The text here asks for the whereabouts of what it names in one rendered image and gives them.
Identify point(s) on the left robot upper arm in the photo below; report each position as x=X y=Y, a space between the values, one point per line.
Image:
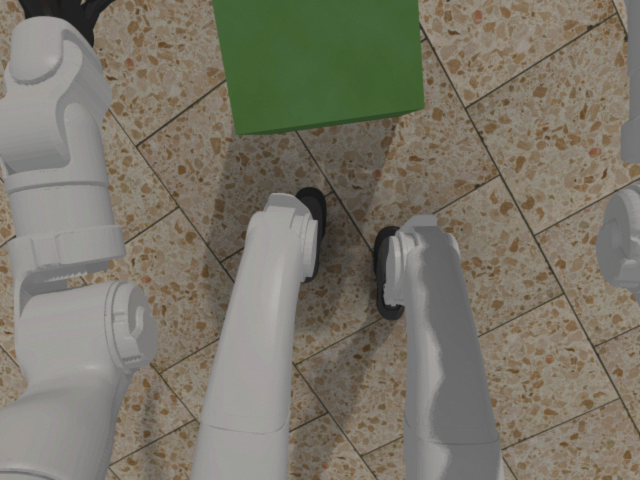
x=79 y=349

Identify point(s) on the robot left forearm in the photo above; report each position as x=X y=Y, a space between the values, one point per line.
x=52 y=160

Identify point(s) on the robot left hand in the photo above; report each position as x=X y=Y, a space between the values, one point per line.
x=82 y=16

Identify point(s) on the left robot shin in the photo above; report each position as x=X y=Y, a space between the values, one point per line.
x=281 y=200

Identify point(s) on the carton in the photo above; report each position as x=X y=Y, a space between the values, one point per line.
x=294 y=65

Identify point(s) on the robot right thigh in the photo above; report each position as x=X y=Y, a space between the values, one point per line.
x=449 y=430

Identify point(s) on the right robot upper arm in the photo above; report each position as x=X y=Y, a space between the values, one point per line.
x=618 y=241

